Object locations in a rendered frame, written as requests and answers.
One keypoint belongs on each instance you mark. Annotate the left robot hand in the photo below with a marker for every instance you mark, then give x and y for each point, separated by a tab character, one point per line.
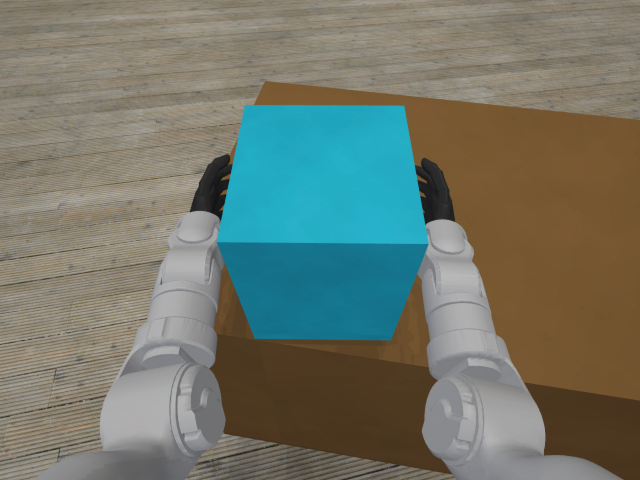
207	196

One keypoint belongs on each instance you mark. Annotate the robot left forearm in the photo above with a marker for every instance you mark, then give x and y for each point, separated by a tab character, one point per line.
180	323

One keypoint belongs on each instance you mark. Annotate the robot right upper arm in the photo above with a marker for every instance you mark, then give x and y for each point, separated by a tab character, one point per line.
487	430

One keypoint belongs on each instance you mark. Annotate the carton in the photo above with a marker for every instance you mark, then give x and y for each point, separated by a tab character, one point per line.
323	231

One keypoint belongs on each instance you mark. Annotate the right robot hand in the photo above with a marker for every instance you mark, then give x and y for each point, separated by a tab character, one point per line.
437	204

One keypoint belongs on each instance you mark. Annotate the robot left upper arm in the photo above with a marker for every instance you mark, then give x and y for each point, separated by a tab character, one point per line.
155	425

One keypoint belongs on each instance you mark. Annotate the pedestal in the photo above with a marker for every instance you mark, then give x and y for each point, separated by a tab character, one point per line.
550	203

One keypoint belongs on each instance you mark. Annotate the robot right forearm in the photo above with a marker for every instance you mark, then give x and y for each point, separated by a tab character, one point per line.
461	330

